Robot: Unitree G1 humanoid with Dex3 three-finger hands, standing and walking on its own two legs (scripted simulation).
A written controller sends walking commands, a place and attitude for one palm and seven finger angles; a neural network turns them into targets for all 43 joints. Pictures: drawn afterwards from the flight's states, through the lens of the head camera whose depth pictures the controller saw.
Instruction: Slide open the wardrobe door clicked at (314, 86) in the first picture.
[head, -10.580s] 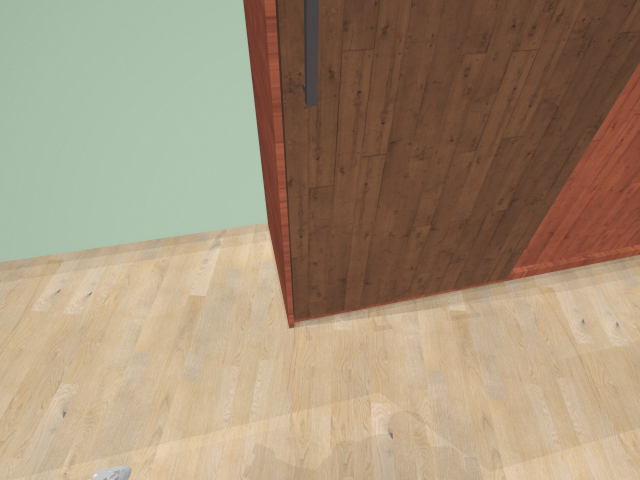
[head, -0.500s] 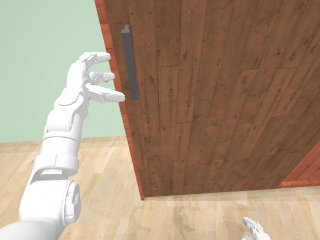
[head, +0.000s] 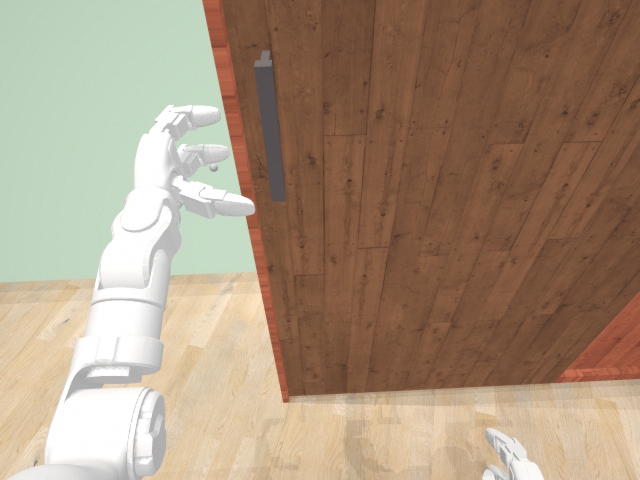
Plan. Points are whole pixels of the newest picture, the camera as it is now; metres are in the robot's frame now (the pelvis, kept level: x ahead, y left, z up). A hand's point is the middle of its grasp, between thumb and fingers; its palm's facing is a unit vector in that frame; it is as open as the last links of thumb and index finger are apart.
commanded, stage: move the hooked fingers beside the handle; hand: left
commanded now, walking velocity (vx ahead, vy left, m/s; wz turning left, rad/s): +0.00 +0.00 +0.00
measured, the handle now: (272, 131) +0.50 +0.11 +0.21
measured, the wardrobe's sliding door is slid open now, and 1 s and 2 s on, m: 0.00 0.00 0.00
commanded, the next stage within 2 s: none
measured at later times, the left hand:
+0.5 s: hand (242, 149) +0.42 +0.13 +0.23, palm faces +0.09 -1.00 -0.02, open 14.0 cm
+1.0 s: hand (228, 169) +0.42 +0.15 +0.20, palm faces +0.12 -0.99 +0.01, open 14.0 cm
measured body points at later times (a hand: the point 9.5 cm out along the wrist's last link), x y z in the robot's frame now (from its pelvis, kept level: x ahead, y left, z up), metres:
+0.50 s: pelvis -0.01 +0.00 +0.00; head -0.03 -0.02 +0.45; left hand +0.41 +0.18 +0.23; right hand +0.12 -0.24 -0.11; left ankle -0.01 +0.12 -0.74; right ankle +0.00 -0.11 -0.74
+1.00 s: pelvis -0.01 -0.01 +0.00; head -0.02 -0.02 +0.45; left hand +0.40 +0.20 +0.21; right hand +0.16 -0.24 -0.10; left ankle -0.01 +0.12 -0.74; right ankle +0.00 -0.11 -0.74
